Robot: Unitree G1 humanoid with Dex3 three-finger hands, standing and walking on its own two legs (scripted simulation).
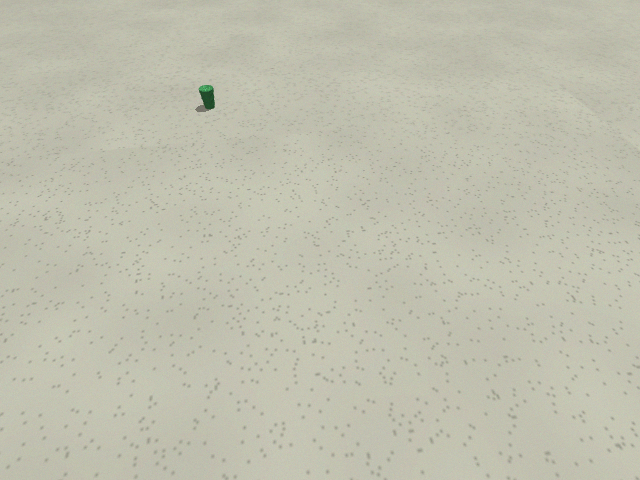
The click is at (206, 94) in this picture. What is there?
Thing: tapered cup
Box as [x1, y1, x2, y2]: [199, 85, 214, 108]
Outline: 203,85 199,87 199,92 201,94 204,105 206,108 212,108 214,106 212,86
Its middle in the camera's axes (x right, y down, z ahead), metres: -0.68 -0.86 +2.36
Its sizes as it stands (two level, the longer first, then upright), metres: 0.085 0.085 0.122
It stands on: the floor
